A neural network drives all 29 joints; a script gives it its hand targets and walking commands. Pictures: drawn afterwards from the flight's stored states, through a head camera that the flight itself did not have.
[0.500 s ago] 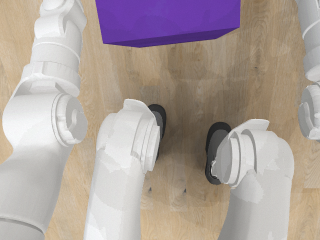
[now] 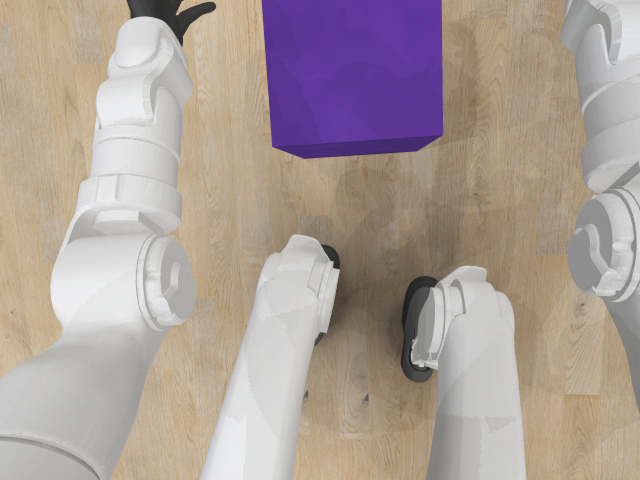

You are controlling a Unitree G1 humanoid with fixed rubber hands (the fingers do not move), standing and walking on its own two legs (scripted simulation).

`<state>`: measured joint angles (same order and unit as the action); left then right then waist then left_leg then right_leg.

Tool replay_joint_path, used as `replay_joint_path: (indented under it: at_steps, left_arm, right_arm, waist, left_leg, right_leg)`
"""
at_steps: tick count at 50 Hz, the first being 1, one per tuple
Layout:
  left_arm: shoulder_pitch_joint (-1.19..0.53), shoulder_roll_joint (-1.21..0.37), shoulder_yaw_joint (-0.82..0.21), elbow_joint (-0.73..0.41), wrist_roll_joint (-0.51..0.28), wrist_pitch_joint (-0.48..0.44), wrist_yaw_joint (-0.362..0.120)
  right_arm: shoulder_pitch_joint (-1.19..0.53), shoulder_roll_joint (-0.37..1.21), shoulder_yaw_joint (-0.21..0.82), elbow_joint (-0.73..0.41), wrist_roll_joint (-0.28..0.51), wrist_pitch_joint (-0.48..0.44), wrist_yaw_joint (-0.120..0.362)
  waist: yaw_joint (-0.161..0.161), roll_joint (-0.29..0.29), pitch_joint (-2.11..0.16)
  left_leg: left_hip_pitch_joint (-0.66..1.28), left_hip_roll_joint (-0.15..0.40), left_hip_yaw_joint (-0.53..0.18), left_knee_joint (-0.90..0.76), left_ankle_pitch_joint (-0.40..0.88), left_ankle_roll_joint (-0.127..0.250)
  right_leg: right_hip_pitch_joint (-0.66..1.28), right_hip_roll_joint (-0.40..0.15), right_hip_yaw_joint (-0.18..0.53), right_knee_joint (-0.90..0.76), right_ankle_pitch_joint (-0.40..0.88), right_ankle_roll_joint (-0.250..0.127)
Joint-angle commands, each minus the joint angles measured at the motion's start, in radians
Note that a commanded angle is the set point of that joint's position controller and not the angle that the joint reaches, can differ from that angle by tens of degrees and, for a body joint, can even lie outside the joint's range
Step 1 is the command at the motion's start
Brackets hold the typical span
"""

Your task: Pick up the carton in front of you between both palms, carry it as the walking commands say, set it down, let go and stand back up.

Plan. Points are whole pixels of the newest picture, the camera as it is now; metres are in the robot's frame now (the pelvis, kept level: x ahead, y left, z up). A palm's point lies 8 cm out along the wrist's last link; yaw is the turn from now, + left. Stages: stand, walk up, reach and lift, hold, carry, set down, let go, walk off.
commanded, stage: set down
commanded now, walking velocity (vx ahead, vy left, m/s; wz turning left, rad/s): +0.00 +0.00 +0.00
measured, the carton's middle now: (354, 82) +0.54 +0.09 -0.34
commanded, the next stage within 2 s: let go in 0.50 s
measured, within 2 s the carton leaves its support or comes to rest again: neither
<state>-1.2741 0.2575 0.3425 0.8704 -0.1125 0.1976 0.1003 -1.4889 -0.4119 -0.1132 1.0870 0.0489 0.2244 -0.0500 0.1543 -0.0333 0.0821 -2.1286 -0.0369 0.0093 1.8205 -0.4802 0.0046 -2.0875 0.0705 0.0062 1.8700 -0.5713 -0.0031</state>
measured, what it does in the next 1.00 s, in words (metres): rises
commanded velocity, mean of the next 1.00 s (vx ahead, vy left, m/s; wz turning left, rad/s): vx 0.00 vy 0.00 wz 0.00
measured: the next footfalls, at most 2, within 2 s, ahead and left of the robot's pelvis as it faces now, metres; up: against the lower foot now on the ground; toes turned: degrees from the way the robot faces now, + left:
none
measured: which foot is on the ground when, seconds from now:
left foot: down 0.00-1.00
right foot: down 0.00-1.00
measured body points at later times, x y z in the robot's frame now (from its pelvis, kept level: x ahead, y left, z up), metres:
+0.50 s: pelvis +0.02 +0.00 +0.14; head +0.34 +0.02 +0.46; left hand +0.52 +0.28 +0.04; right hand +0.61 -0.11 +0.04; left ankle +0.12 +0.11 -0.43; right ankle +0.09 -0.11 -0.43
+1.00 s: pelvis +0.08 +0.02 +0.25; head +0.30 +0.02 +0.65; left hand +0.41 +0.28 +0.15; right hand +0.46 -0.15 +0.14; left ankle +0.12 +0.11 -0.43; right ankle +0.09 -0.11 -0.43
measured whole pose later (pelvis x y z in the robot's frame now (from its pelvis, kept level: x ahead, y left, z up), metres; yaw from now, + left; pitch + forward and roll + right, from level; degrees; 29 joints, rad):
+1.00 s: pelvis +0.08 +0.02 +0.25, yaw -1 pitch +31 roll -1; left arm -0.39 0.23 0.19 0.59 0.02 0.08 -0.13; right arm -0.49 -0.13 -0.19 0.61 -0.10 0.12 -0.09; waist 0.10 0.01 -0.04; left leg -1.06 -0.04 -0.01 0.80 -0.27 0.04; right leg -1.01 0.05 0.06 0.79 -0.32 0.02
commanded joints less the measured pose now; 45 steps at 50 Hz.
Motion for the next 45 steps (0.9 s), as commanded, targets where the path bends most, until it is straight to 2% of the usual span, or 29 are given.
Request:
replay_joint_path:
  at_steps: [1, 5, 9, 17, 24, 27, 31, 36, 41, 45]
  left_arm:
    - [-0.203, 0.161, 0.025, -0.152, -0.001, -0.005, -0.01]
    - [-0.166, 0.166, 0.025, -0.193, -0.012, 0.015, -0.026]
    - [-0.126, 0.161, 0.027, -0.21, -0.013, 0.028, -0.042]
    - [-0.068, 0.141, 0.042, -0.208, 0.015, 0.018, -0.064]
    - [-0.029, 0.117, 0.06, -0.194, 0.05, 0.0, -0.079]
    - [0.004, 0.102, 0.065, -0.189, 0.078, -0.011, -0.094]
    - [0.124, 0.098, 0.058, -0.21, 0.126, -0.028, -0.132]
    - [0.36, 0.116, 0.015, -0.288, 0.181, -0.057, -0.192]
    - [0.546, 0.114, -0.055, -0.362, 0.181, -0.083, -0.222]
    - [0.704, 0.09, -0.108, -0.367, 0.149, -0.11, -0.233]
  right_arm:
    - [-0.298, -0.083, -0.003, -0.16, -0.007, -0.001, -0.001]
    - [-0.274, -0.08, -0.01, -0.214, -0.019, 0.022, -0.004]
    - [-0.234, -0.071, -0.026, -0.235, -0.031, 0.036, 0.001]
    - [-0.155, -0.048, -0.058, -0.215, -0.052, 0.023, 0.024]
    - [-0.109, -0.031, -0.082, -0.197, -0.077, 0.005, 0.042]
    - [-0.058, -0.011, -0.107, -0.193, -0.103, -0.005, 0.043]
    - [0.09, 0.051, -0.138, -0.243, -0.147, -0.014, 0.015]
    - [0.361, 0.162, -0.148, -0.413, -0.181, -0.032, -0.051]
    - [0.565, 0.203, -0.115, -0.571, -0.169, -0.069, -0.072]
    - [0.741, 0.212, -0.096, -0.602, -0.157, -0.102, -0.056]
  waist:
    - [0.074, -0.121, -1.205]
    - [0.066, -0.14, -1.265]
    - [0.058, -0.135, -1.264]
    - [0.053, -0.1, -1.201]
    - [0.052, -0.095, -1.131]
    - [0.039, -0.087, -1.116]
    - [0.02, -0.071, -1.172]
    - [0.006, -0.043, -1.18]
    - [-0.005, 0.003, -1.023]
    - [-0.025, 0.022, -0.88]
  left_leg:
    - [0.707, -0.021, 0.062, -0.195, 0.395, -0.051]
    - [0.741, -0.025, 0.07, -0.262, 0.435, -0.052]
    - [0.783, -0.028, 0.07, -0.336, 0.465, -0.054]
    - [0.895, -0.027, 0.056, -0.494, 0.512, -0.057]
    - [0.991, -0.021, 0.043, -0.639, 0.522, -0.056]
    - [1.037, -0.017, 0.041, -0.692, 0.526, -0.054]
    - [1.147, -0.018, 0.043, -0.755, 0.601, -0.043]
    - [1.325, -0.019, 0.027, -0.836, 0.689, -0.022]
    - [1.549, -0.001, -0.015, -0.93, 0.687, -0.014]
    - [1.665, 0.016, -0.045, -1.003, 0.658, -0.015]
  right_leg:
    - [0.589, 0.036, -0.03, -0.208, 0.244, 0.001]
    - [0.701, 0.04, -0.03, -0.276, 0.307, 0.007]
    - [0.762, 0.041, -0.026, -0.351, 0.345, 0.009]
    - [0.825, 0.038, -0.011, -0.514, 0.38, 0.012]
    - [0.913, 0.027, 0.002, -0.666, 0.394, 0.02]
    - [0.962, 0.023, 0.006, -0.729, 0.414, 0.024]
    - [1.096, 0.023, 0.013, -0.811, 0.519, 0.036]
    - [1.214, 0.023, 0.019, -0.916, 0.619, 0.047]
    - [1.179, 0.018, 0.007, -1.029, 0.512, 0.043]
    - [1.192, 0.012, 0.002, -1.101, 0.44, 0.035]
